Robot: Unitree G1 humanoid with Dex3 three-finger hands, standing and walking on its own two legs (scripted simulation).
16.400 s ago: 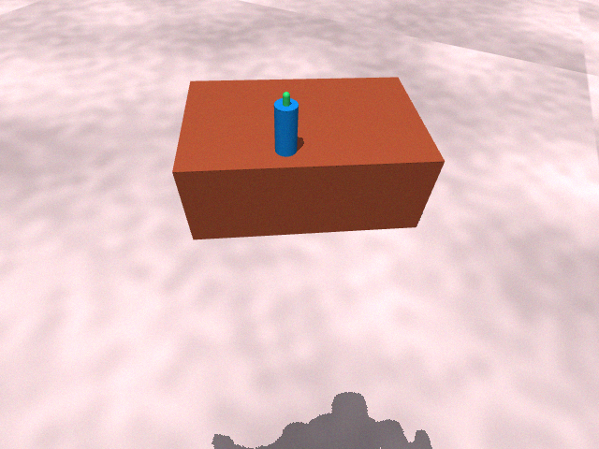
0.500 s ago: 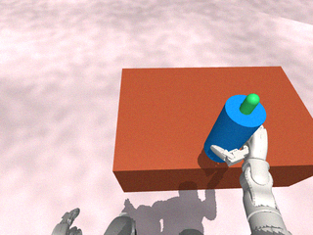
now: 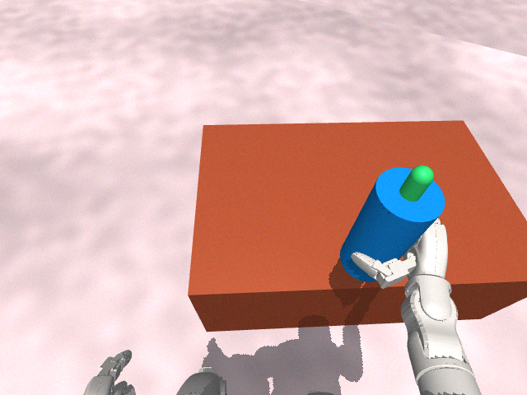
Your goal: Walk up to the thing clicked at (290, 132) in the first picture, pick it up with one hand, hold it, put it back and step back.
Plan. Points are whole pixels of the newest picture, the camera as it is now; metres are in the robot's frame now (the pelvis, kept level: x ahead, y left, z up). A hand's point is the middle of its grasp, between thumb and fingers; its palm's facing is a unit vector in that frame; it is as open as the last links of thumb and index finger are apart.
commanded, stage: hold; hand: right
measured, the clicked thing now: (388, 223) +0.33 -0.17 +0.08
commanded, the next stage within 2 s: none
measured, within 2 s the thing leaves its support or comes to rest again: neither
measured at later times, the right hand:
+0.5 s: hand (389, 234) +0.33 -0.18 +0.06, palm faces +0.22 +0.98 -0.02, open 11.4 cm
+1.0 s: hand (389, 236) +0.33 -0.18 +0.06, palm faces +0.22 +0.98 -0.02, open 11.4 cm
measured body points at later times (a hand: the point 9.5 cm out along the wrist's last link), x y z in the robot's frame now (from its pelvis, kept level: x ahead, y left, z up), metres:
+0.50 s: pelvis +0.00 +0.00 +0.01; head +0.04 +0.00 +0.46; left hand +0.13 +0.24 -0.10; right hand +0.31 -0.23 +0.06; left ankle +0.06 +0.14 -0.70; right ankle -0.04 -0.14 -0.70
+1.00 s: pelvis +0.00 +0.00 +0.01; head +0.04 +0.00 +0.46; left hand +0.13 +0.24 -0.10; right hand +0.31 -0.23 +0.06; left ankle +0.06 +0.14 -0.70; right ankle -0.04 -0.14 -0.70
